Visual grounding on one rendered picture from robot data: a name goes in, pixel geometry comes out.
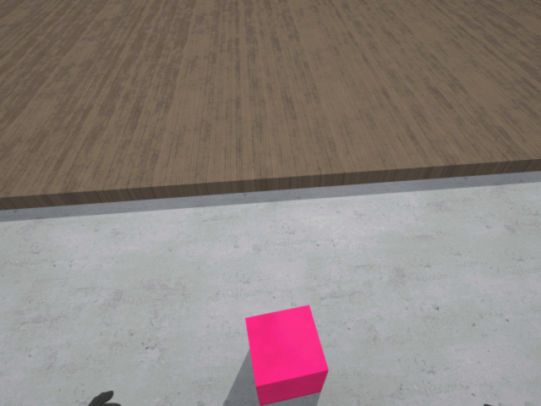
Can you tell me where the carton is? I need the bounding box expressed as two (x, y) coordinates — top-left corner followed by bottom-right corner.
(245, 305), (328, 406)

